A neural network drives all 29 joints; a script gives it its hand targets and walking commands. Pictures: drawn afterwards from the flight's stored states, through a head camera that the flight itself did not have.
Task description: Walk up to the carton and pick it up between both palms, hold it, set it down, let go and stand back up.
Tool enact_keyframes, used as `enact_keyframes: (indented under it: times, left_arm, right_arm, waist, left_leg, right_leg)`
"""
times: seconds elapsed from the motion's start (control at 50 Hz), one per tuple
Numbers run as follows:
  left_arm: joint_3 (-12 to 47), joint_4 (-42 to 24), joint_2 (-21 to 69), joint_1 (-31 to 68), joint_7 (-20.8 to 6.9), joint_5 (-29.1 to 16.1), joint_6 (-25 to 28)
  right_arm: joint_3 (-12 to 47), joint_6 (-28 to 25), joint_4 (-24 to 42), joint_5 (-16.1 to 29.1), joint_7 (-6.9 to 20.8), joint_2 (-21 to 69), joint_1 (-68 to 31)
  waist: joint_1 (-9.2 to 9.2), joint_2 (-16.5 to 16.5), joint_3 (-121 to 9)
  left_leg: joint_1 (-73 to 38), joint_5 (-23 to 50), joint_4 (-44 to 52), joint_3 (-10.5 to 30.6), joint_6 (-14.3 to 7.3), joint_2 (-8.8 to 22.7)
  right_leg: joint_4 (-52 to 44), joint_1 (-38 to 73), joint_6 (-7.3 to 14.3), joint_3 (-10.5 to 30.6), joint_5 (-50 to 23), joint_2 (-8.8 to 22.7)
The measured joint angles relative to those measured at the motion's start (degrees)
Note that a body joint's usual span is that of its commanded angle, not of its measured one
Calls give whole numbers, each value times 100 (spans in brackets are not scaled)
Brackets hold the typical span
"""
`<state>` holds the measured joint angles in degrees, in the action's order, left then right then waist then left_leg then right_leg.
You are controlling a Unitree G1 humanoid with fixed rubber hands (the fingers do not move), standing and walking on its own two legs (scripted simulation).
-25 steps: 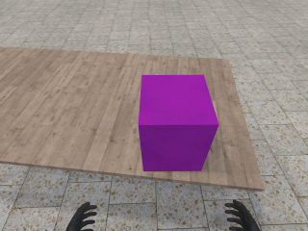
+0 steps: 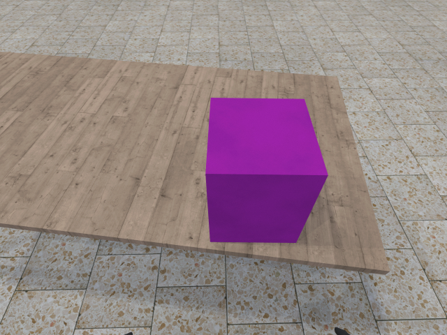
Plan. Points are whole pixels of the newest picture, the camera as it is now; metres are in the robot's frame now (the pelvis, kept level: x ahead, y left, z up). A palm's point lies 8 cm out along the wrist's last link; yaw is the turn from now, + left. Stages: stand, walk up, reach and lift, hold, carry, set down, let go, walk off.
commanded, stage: stand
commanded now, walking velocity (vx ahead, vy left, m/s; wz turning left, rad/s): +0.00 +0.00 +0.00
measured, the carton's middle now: (255, 173) +0.45 -0.05 +0.01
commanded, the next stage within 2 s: walk up in 1.54 s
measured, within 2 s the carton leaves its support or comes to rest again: neither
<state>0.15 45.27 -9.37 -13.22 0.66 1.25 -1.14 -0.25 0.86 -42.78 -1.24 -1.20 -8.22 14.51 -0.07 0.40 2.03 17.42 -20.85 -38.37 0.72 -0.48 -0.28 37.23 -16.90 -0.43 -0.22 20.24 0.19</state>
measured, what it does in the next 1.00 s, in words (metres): stands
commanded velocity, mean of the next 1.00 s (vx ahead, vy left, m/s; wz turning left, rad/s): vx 0.00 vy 0.00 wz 0.00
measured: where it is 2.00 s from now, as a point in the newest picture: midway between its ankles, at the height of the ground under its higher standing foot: outside the picture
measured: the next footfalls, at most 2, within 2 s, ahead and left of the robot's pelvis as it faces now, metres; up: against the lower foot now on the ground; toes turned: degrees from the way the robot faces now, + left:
none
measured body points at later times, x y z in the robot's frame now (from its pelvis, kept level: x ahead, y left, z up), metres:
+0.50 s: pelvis +0.01 -0.01 +0.01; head +0.03 +0.00 +0.46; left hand +0.05 +0.22 -0.15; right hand +0.06 -0.24 -0.14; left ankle -0.01 +0.11 -0.72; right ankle +0.00 -0.13 -0.72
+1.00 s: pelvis +0.01 -0.01 +0.02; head +0.02 -0.01 +0.47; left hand +0.00 +0.20 -0.15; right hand -0.01 -0.21 -0.15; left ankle +0.00 +0.11 -0.72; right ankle +0.00 -0.13 -0.72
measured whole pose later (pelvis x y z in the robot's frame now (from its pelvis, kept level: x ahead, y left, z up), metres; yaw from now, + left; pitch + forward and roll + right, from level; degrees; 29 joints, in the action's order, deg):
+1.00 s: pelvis +0.01 -0.01 +0.02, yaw +0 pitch -3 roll +0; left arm -1.3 66.0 -6.0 -15.3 2.6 0.9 0.0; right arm -1.6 0.3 -66.0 -0.8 -2.8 -5.4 16.4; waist -0.1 -0.3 3.3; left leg 8.3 -16.0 -26.9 1.0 0.7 0.6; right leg 26.6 -8.2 0.5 -0.1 15.7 -0.6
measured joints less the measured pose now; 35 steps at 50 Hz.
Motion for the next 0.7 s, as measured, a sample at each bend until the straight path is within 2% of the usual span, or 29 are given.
enact_keyframes:
  times: [0.22, 0.7]
  left_arm:
    - [-165, 392, -16, -28, 78, -4, 0]
    - [-197, 1617, 197, -93, 186, -54, 123]
  right_arm:
    - [-94, -16, -404, -9, -46, 11, -93]
    - [-226, -97, -1727, 34, -131, 76, 110]
  waist:
    - [53, 1, 44]
    - [-14, 34, 118]
  left_leg:
    - [-21, 101, 183, 11, 8, -12]
    - [-701, 388, 951, 54, 84, 23]
  right_leg:
    - [-144, 7, 13, 1, -77, 9]
    - [-813, 646, 85, -18, -306, -26]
